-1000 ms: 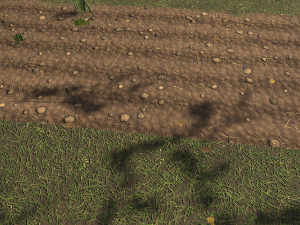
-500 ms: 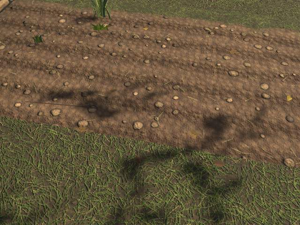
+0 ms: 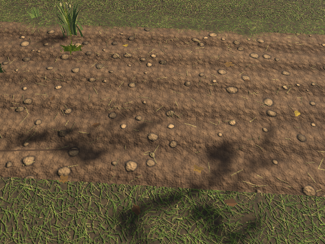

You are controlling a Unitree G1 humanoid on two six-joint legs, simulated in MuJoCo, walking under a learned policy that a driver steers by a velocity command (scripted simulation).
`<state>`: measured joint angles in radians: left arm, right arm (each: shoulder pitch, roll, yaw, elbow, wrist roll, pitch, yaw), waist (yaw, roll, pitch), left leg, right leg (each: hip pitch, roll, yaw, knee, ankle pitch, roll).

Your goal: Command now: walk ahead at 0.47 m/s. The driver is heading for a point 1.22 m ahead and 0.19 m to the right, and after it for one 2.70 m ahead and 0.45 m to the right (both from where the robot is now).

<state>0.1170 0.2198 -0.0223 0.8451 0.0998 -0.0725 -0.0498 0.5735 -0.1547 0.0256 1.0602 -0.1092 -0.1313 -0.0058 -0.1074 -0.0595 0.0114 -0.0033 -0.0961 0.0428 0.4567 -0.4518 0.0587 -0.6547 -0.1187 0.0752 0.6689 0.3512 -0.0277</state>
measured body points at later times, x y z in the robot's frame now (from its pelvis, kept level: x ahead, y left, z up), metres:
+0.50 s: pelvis +0.35 -0.06 -0.17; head +0.36 -0.06 +0.28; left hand +0.32 +0.19 -0.32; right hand +0.52 -0.32 -0.26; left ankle +0.51 +0.08 -0.83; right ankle +0.29 -0.18 -0.90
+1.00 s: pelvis +0.64 -0.01 -0.16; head +0.65 +0.00 +0.29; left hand +0.79 +0.24 -0.29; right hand +0.61 -0.27 -0.29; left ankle +0.59 +0.07 -0.90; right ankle +0.81 -0.20 -0.83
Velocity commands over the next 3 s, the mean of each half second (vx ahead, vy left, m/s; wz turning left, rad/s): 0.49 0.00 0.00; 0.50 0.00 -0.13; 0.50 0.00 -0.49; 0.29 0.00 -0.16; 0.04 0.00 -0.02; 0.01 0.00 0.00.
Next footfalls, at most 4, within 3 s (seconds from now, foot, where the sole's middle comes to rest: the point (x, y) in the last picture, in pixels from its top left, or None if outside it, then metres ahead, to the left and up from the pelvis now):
0.22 right None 0.33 -0.18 -0.94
0.62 left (138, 234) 0.63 0.07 -0.94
1.22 right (181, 175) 0.92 -0.17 -0.94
1.68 left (157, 127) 1.27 -0.08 -0.94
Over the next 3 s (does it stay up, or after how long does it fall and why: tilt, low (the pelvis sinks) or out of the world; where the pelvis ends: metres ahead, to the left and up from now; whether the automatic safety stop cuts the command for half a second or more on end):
stays up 1.18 -0.16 -0.17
